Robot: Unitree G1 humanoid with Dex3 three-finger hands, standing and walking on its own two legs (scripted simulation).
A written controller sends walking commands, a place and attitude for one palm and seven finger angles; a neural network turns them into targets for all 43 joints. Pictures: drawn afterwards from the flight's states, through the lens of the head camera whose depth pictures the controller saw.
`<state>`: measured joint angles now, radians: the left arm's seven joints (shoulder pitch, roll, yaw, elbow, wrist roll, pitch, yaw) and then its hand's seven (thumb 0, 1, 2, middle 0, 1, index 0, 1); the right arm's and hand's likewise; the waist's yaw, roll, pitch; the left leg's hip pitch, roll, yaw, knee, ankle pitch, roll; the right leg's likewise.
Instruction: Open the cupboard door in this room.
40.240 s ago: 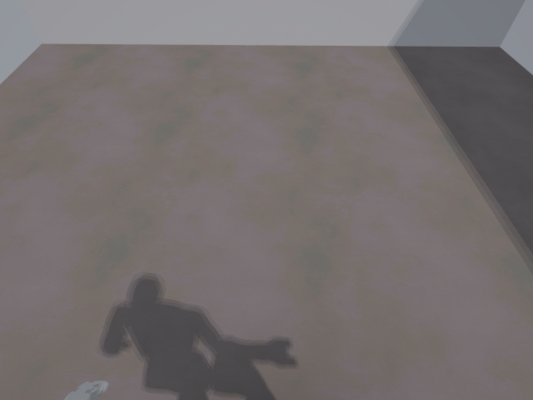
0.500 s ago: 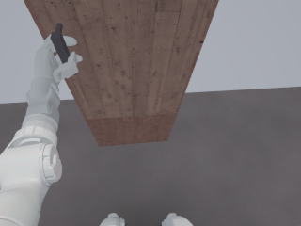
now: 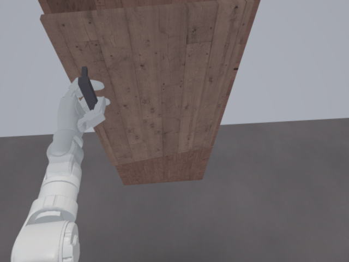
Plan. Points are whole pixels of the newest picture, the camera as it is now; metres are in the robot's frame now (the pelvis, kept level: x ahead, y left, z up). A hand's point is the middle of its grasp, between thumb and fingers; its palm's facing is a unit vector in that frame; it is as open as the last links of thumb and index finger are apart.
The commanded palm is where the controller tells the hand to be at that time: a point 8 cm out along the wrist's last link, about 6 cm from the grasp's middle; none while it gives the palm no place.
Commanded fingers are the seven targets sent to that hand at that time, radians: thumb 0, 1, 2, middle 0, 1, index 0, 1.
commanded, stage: pull the door open along its arc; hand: left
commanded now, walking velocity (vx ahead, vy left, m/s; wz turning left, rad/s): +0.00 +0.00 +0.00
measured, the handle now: (91, 94) +0.49 +0.19 +0.10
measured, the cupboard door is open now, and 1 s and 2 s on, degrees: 8 40 41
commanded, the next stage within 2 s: open thumb and fingers to let go in 0.58 s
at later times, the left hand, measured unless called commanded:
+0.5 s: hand (143, 168) +0.29 +0.06 +0.10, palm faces +0.40 -0.92 -0.01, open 6.0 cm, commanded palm +0.21 +0.07 +0.10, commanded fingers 0.00 0.90 0.90 -0.40 -1.35 -0.40 -1.35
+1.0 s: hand (146, 179) +0.26 +0.05 +0.10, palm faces +0.43 -0.90 +0.01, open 8.4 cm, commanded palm +0.21 +0.08 +0.10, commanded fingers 0.00 -0.29 0.39 -0.31 -1.22 -0.31 -1.22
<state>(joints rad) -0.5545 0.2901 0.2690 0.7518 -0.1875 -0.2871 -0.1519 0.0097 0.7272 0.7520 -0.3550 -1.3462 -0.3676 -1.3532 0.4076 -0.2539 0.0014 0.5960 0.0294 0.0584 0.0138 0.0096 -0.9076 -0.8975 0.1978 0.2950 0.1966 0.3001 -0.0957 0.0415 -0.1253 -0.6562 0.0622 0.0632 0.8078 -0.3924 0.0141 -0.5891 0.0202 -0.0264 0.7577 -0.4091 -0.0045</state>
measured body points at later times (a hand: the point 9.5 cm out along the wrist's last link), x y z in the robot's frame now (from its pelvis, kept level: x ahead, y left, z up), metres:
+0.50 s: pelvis -0.01 -0.03 +0.01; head -0.01 -0.04 +0.46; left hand +0.26 +0.10 +0.10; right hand +0.21 -0.21 -0.07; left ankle +0.00 +0.11 -0.71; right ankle -0.03 -0.12 -0.71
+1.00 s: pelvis -0.01 -0.05 +0.01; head -0.01 -0.08 +0.46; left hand +0.24 +0.10 +0.11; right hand +0.19 -0.26 -0.09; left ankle +0.00 +0.11 -0.71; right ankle -0.03 -0.12 -0.71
